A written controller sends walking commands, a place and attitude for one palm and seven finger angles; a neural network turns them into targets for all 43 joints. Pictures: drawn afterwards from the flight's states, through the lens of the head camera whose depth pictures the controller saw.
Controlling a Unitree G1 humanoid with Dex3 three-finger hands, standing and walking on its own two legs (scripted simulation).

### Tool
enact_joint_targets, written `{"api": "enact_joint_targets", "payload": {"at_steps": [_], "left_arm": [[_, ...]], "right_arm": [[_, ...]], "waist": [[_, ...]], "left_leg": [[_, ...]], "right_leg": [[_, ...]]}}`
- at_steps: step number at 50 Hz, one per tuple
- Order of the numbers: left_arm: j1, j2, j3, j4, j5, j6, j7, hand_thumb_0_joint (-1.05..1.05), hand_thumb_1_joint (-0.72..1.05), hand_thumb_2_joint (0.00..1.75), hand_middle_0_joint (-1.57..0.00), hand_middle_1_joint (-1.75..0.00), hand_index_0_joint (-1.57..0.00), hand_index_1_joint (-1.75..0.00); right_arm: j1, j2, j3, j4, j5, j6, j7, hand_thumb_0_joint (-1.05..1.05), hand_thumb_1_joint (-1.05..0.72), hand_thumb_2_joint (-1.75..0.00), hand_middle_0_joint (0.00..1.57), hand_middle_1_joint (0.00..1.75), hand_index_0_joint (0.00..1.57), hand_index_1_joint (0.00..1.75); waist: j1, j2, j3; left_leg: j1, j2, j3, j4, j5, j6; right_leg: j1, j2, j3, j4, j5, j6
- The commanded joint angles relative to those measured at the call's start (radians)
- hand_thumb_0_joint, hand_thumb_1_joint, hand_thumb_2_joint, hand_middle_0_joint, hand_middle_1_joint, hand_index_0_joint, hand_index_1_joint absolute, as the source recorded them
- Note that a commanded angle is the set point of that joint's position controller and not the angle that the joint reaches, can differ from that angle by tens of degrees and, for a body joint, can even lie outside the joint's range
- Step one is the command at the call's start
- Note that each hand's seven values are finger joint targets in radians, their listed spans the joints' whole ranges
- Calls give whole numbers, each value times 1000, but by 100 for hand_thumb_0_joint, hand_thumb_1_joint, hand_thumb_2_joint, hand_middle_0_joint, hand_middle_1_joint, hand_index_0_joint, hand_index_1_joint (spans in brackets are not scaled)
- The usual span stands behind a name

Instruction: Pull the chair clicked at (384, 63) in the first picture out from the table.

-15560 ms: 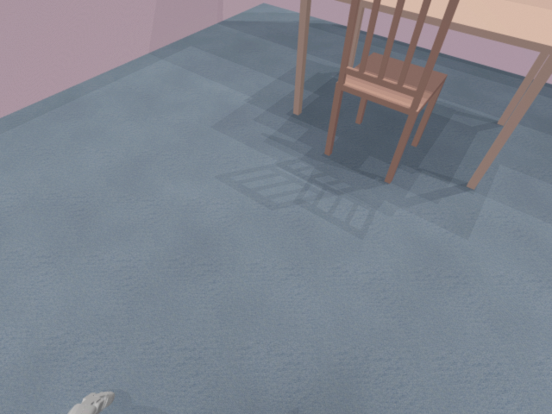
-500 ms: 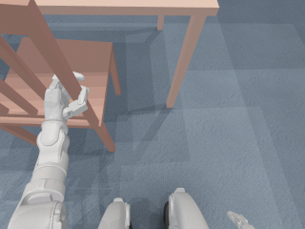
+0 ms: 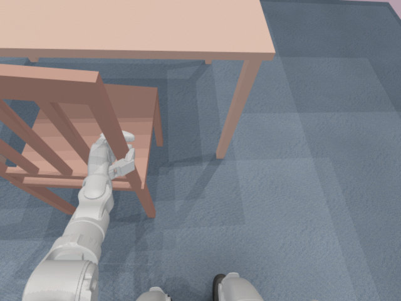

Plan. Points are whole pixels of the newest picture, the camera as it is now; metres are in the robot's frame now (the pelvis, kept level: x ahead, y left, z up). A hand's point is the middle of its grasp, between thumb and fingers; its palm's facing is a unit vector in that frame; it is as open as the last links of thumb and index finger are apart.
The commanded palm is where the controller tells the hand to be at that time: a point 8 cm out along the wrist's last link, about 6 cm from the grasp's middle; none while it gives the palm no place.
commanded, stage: step backward, pulling the chair out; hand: left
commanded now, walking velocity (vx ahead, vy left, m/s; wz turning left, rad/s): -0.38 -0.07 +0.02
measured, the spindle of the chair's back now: (37, 143) +0.44 +0.35 -0.05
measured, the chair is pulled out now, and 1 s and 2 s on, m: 0.05 0.17 0.20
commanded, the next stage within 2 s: none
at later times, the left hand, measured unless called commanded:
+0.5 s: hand (135, 191) +0.33 +0.13 -0.06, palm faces +0.05 -0.99 -0.14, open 5.5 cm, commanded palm +0.32 +0.18 -0.05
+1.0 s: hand (140, 219) +0.28 +0.11 -0.06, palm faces +0.03 -0.98 -0.19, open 5.7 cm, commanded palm +0.29 +0.16 -0.05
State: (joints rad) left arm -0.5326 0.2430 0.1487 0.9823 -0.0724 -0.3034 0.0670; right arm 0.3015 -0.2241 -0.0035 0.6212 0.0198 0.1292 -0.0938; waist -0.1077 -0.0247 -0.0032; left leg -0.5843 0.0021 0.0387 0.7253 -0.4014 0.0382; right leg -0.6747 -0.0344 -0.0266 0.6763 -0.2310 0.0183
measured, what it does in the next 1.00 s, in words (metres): shifts its weight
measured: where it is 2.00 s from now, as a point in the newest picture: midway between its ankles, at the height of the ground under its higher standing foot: outside the picture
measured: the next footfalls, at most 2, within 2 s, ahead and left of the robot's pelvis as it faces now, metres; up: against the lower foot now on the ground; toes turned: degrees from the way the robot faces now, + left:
none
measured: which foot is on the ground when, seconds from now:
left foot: down 0.00-1.00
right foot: down 0.00-1.00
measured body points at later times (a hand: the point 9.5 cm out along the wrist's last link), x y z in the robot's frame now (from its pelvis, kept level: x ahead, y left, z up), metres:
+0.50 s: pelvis -0.06 -0.01 +0.00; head +0.06 -0.01 +0.44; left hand +0.33 +0.18 -0.04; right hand +0.01 -0.29 -0.12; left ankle -0.04 +0.09 -0.71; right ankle +0.03 -0.15 -0.71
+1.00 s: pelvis -0.09 -0.02 +0.00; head -0.01 -0.03 +0.44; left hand +0.27 +0.16 -0.04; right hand -0.02 -0.29 -0.13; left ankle -0.04 +0.09 -0.72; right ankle +0.03 -0.15 -0.71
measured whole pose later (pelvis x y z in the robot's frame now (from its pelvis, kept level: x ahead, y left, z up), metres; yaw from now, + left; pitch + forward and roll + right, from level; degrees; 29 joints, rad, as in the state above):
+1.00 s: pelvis -0.09 -0.02 +0.00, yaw +1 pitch +5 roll +1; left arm -0.53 0.17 0.01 1.10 -0.07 -0.27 0.12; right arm 0.25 -0.28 0.02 0.75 0.07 -0.02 -0.15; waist -0.06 0.00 0.10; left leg -0.51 -0.02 0.06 0.66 -0.24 0.03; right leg -0.60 -0.07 -0.02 0.64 -0.19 0.01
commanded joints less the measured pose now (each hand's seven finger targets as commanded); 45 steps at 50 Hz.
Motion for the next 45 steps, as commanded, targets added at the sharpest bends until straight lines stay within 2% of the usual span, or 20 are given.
{"api": "enact_joint_targets", "payload": {"at_steps": [1,5,8,9,12,13,14,16,18,20,23,26,30,33,36,38,39,41,43,45], "left_arm": [[-320,138,-43,-161,83,-32,5,0,90,90,-50,-145,-50,-145],[-309,159,-21,-130,84,-47,9,0,90,90,-50,-145,-50,-145],[-312,197,-4,-113,85,-49,20,0,90,90,-50,-145,-50,-145],[-307,204,-3,-104,85,-48,23,0,90,90,-50,-145,-50,-145],[-278,234,7,-69,81,-24,33,0,90,90,-50,-145,-50,-145],[-280,237,4,-79,80,-13,37,0,90,90,-50,-145,-50,-145],[-284,231,-4,-83,82,-2,40,0,90,90,-50,-145,-50,-145],[-287,210,-29,-120,76,8,42,0,90,90,-50,-145,-50,-145],[-277,182,-53,-171,68,1,42,0,90,90,-50,-145,-50,-145],[-272,152,-72,-197,62,-9,38,0,90,90,-50,-145,-50,-145],[-288,141,-81,-211,58,-14,33,0,90,90,-50,-145,-50,-145],[-341,138,-92,-201,52,-15,33,0,90,90,-50,-145,-50,-145],[-394,156,-89,-144,55,-22,42,0,90,90,-50,-145,-50,-145],[-385,169,-94,-91,52,-28,52,0,90,90,-50,-145,-50,-145],[-340,179,-91,-65,50,-37,57,0,90,90,-50,-145,-50,-145],[-329,194,-78,-52,53,-35,63,0,90,90,-50,-145,-50,-145],[-338,180,-92,-58,53,-32,63,0,90,90,-50,-145,-50,-145],[-346,167,-92,-69,55,-29,62,0,90,90,-50,-145,-50,-145],[-362,158,-101,-77,56,-26,63,0,90,90,-50,-145,-50,-145],[-388,128,-131,-102,53,-30,62,0,90,90,-50,-145,-50,-145]], "right_arm": [[105,-142,-48,-35,-9,-29,-5,0,-90,-90,20,30,20,30],[115,-145,-50,-7,2,-45,-15,0,-90,-90,20,30,20,30],[121,-150,-51,11,10,-55,-29,0,-90,-90,20,30,20,30],[121,-151,-52,13,11,-59,-32,0,-90,-90,20,30,20,30],[95,-164,-48,0,18,-62,-39,0,-90,-90,20,30,20,30],[79,-167,-43,-5,23,-59,-39,0,-90,-90,20,30,20,30],[71,-169,-42,-3,26,-57,-41,0,-90,-90,20,30,20,30],[59,-174,-39,-12,32,-53,-47,0,-90,-90,20,30,20,30],[39,-173,-33,-26,31,-53,-52,0,-90,-90,20,30,20,30],[19,-168,-30,-38,30,-54,-50,0,-90,-90,20,30,20,30],[2,-162,-30,-47,29,-58,-50,0,-90,-90,20,30,20,30],[-22,-163,-25,-52,31,-71,-51,0,-90,-90,20,30,20,30],[-11,-163,-22,-25,36,-101,-59,0,-90,-90,20,30,20,30],[14,-167,-24,-3,46,-125,-62,0,-90,-90,20,30,20,30],[44,-159,-29,28,44,-153,-57,0,-90,-90,20,30,20,30],[44,-161,-32,43,47,-164,-49,0,-90,-90,20,30,20,30],[28,-161,-28,47,46,-168,-46,0,-90,-90,20,30,20,30],[18,-159,-20,60,46,-180,-47,0,-90,-90,20,30,20,30],[12,-178,-18,66,48,-184,-56,0,-90,-90,20,30,20,30],[-17,-177,-11,46,53,-182,-64,0,-90,-90,20,30,20,30]], "waist": [[25,327,-470],[27,209,-488],[22,153,-535],[21,131,-548],[19,37,-556],[22,11,-544],[17,8,-540],[14,27,-540],[23,122,-543],[40,214,-529],[49,246,-502],[56,271,-403],[57,203,-337],[50,80,-305],[51,-53,-353],[56,-87,-385],[61,-75,-390],[55,-66,-407],[47,-4,-414],[61,85,-407]], "left_leg": [[465,207,-142,-65,1143,-72],[383,194,-116,-56,993,-63],[296,157,-90,-35,804,-70],[252,133,-76,-16,689,-76],[100,54,-79,13,201,-79],[72,45,-85,-2,101,-74],[75,43,-85,-32,95,-68],[123,59,-85,-107,231,-58],[202,112,-112,-183,460,-38],[252,147,-142,-201,549,-26],[276,181,-149,-224,535,-12],[184,205,-147,-248,392,7],[95,180,-133,-212,234,3],[89,109,-114,-133,59,-16],[181,24,-86,-29,-41,-35],[205,-5,-72,29,-66,-45],[203,-2,-79,43,-73,-49],[224,8,-85,-43,-27,-46],[236,54,-110,-175,176,-30],[196,124,-151,-232,271,-11]], "right_leg": [[137,-16,29,26,194,-23],[254,-45,58,-14,411,-31],[356,-113,108,-5,686,-54],[396,-144,131,-13,771,-68],[513,-237,201,-62,910,-116],[528,-252,200,-79,878,-114],[528,-251,185,-86,843,-106],[487,-212,131,-87,705,-71],[426,-128,71,-56,524,-20],[371,-75,45,-26,360,-10],[332,-42,31,15,174,-11],[326,-40,38,61,44,-19],[330,-66,71,45,72,-28],[266,-118,150,-63,10,-58],[256,-212,279,-260,-57,-87],[313,-273,322,-325,-41,-109],[348,-293,318,-328,6,-119],[395,-277,253,-281,147,-105],[383,-187,144,-178,217,-50],[373,-105,75,-77,149,-12]]}}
